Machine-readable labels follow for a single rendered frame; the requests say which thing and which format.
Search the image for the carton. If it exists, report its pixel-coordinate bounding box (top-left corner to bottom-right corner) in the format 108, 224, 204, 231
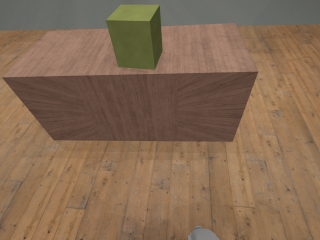
106, 4, 163, 70

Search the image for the right robot thigh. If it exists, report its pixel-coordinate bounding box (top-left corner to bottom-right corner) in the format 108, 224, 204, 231
187, 228, 220, 240

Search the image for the pedestal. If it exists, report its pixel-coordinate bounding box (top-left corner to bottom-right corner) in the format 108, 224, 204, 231
2, 23, 259, 142

